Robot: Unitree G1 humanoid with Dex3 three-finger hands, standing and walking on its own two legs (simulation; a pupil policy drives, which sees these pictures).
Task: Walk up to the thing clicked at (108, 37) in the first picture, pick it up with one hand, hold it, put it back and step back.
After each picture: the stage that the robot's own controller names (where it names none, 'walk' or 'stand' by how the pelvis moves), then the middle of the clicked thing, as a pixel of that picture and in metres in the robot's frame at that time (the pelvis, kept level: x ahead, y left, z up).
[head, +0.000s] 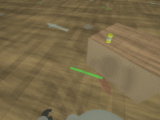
stand; (109, 38) +1.06 -0.22 -0.12
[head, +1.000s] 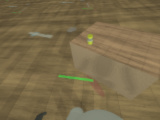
walk; (90, 39) +0.97 +0.08 -0.10
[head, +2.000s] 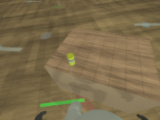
walk; (71, 59) +0.56 +0.23 -0.10
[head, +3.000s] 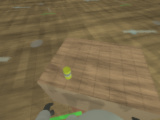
stand; (67, 73) +0.43 +0.22 -0.12
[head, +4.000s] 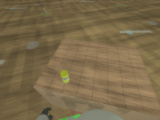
stand; (65, 76) +0.40 +0.23 -0.12
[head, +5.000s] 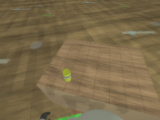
stand; (67, 75) +0.42 +0.22 -0.13
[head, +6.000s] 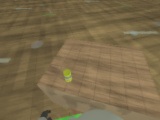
stand; (67, 75) +0.41 +0.21 -0.13
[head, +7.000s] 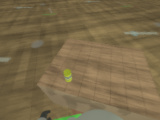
stand; (67, 75) +0.41 +0.21 -0.13
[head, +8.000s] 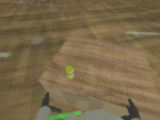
go down; (69, 72) +0.43 +0.20 -0.12
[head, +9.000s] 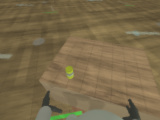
go down; (69, 72) +0.44 +0.20 -0.12
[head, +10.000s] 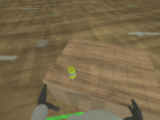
go down; (71, 72) +0.45 +0.20 -0.12
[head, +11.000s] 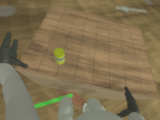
go down; (59, 56) +0.46 +0.18 -0.03
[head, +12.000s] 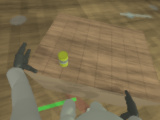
close in; (63, 59) +0.46 +0.18 -0.03
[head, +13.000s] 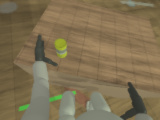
close in; (61, 48) +0.48 +0.17 +0.03
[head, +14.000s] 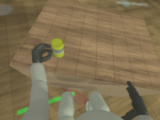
lift; (58, 48) +0.48 +0.18 +0.04
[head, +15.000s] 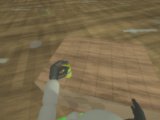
go down; (67, 71) +0.44 +0.20 -0.06
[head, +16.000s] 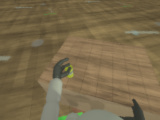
stand; (69, 71) +0.45 +0.19 -0.09
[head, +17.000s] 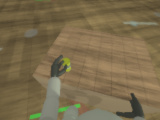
stand; (66, 65) +0.46 +0.19 -0.07
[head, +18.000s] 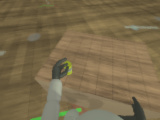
stand; (68, 68) +0.45 +0.19 -0.07
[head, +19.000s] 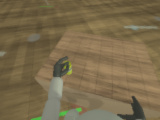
stand; (67, 68) +0.45 +0.19 -0.08
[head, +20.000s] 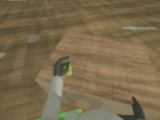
stand; (68, 69) +0.45 +0.19 -0.08
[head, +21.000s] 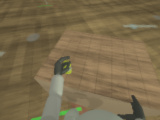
stand; (67, 67) +0.45 +0.19 -0.07
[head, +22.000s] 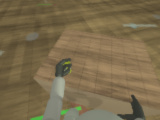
stand; (66, 67) +0.45 +0.19 -0.07
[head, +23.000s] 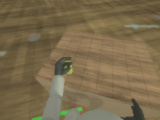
stand; (68, 67) +0.45 +0.19 -0.07
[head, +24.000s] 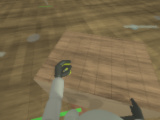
close; (66, 68) +0.45 +0.20 -0.07
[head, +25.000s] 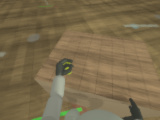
close; (67, 68) +0.45 +0.19 -0.07
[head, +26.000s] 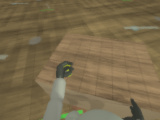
hold; (67, 69) +0.44 +0.20 -0.08
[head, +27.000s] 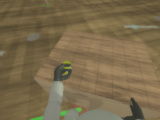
hold; (67, 67) +0.45 +0.19 -0.07
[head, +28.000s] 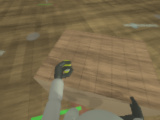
close; (67, 67) +0.45 +0.19 -0.07
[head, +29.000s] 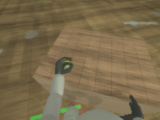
hold; (66, 65) +0.46 +0.19 -0.07
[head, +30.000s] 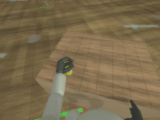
hold; (68, 68) +0.45 +0.19 -0.07
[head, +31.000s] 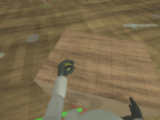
hold; (66, 68) +0.44 +0.20 -0.07
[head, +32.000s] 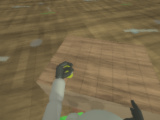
stand; (68, 71) +0.44 +0.20 -0.08
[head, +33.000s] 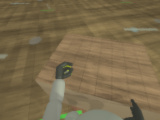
hold; (67, 69) +0.44 +0.20 -0.08
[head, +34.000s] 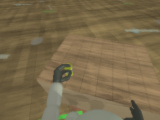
close; (68, 70) +0.45 +0.19 -0.08
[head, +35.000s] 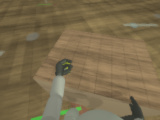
hold; (66, 67) +0.45 +0.20 -0.07
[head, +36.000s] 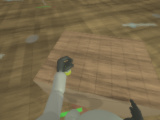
hold; (66, 68) +0.44 +0.20 -0.07
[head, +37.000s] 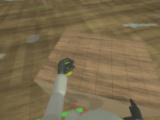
hold; (66, 68) +0.44 +0.20 -0.07
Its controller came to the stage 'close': yes
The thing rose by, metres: 0.00
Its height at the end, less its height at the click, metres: +0.00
